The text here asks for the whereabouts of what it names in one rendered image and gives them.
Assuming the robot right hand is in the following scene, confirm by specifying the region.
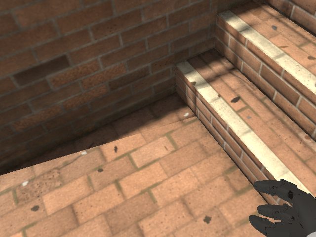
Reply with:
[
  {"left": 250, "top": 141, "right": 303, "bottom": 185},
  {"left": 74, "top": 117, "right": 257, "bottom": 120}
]
[{"left": 249, "top": 179, "right": 316, "bottom": 237}]

